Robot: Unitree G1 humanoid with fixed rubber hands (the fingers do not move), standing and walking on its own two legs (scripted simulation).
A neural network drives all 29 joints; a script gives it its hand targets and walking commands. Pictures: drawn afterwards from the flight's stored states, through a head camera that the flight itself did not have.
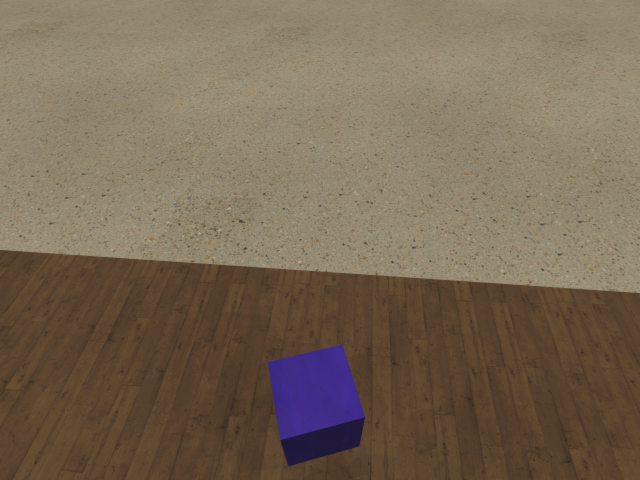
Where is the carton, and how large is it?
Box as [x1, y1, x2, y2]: [268, 345, 364, 465]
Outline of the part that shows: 342,345 268,362 279,434 288,465 358,446 364,415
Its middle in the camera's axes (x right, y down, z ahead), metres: -0.02 +0.47 +1.09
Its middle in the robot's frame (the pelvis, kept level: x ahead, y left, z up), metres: +0.45 +0.04 -0.65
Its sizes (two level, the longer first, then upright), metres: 0.210 0.200 0.250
